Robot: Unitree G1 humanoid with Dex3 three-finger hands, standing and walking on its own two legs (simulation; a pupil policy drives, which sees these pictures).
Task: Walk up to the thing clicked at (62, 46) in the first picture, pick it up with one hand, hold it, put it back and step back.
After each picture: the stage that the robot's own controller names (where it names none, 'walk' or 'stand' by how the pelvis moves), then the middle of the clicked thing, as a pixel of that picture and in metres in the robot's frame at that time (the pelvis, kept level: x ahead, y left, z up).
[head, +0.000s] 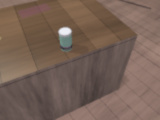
stand; (65, 39) +0.68 +0.10 -0.06
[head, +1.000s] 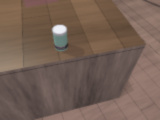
rise first; (60, 38) +0.62 +0.13 -0.03
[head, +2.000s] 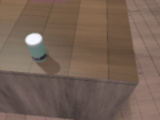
walk; (36, 48) +0.52 +0.23 -0.03
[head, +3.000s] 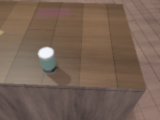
stand; (48, 61) +0.51 +0.17 -0.05
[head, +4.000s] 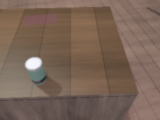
stand; (36, 71) +0.46 +0.21 -0.06
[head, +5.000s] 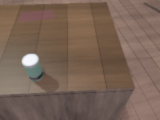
stand; (33, 68) +0.47 +0.22 -0.06
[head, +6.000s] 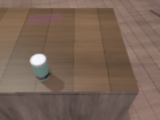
stand; (40, 67) +0.49 +0.20 -0.06
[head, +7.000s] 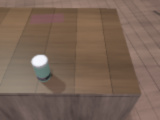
stand; (42, 68) +0.48 +0.19 -0.06
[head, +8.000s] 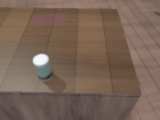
rise first; (43, 67) +0.49 +0.19 -0.06
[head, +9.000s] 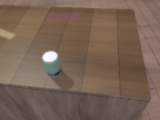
rise first; (52, 64) +0.50 +0.18 -0.06
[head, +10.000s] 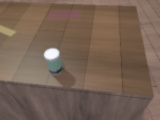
go down; (53, 62) +0.51 +0.17 -0.05
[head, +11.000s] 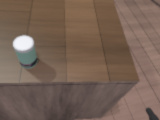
go down; (26, 53) +0.48 +0.17 -0.01
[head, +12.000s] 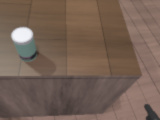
close in; (25, 45) +0.50 +0.17 +0.01
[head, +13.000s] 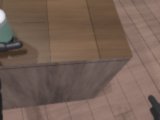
close; out of the picture +0.51 +0.19 +0.05
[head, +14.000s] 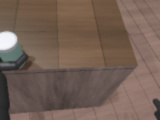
lift; (10, 51) +0.45 +0.19 +0.03
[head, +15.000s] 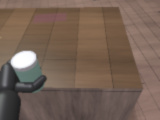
lift; (29, 72) +0.33 +0.16 +0.14
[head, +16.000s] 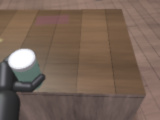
hold; (27, 71) +0.32 +0.17 +0.15
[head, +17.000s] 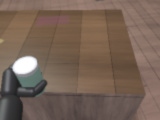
hold; (30, 77) +0.32 +0.17 +0.11
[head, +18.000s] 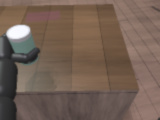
crouch; (24, 46) +0.43 +0.18 +0.14
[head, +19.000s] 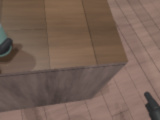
lower; out of the picture +0.50 +0.20 +0.02
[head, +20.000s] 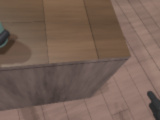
lower; out of the picture +0.52 +0.20 +0.05
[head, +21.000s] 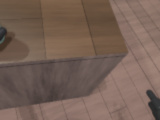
lower; out of the picture +0.53 +0.20 +0.05
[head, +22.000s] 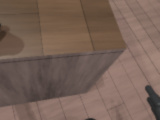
lower; out of the picture +0.54 +0.20 +0.06
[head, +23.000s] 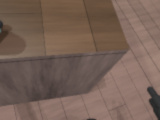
rest; out of the picture +0.54 +0.20 +0.06
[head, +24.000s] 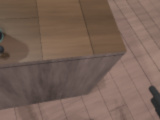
withdraw; out of the picture +0.52 +0.20 +0.05
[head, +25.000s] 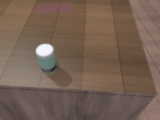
sink last; (47, 59) +0.48 +0.16 +0.00
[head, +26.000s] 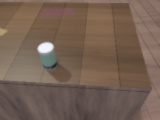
stand; (48, 57) +0.52 +0.18 +0.00
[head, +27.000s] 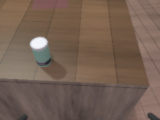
stand; (41, 52) +0.51 +0.18 +0.01
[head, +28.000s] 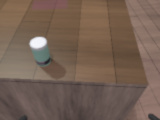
stand; (41, 52) +0.51 +0.19 +0.01
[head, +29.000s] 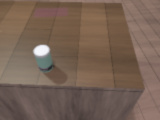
stand; (44, 59) +0.51 +0.19 -0.03
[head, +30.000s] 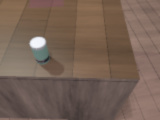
walk; (40, 51) +0.53 +0.20 -0.05
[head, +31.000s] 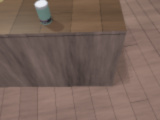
walk; (43, 12) +0.79 +0.24 -0.03
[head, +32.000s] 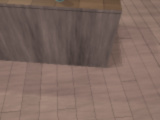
stand; out of the picture +1.11 +0.16 -0.04
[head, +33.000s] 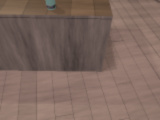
stand; (50, 0) +1.09 +0.21 -0.06
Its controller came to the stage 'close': yes
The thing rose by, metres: 0.21
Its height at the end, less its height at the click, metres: +0.00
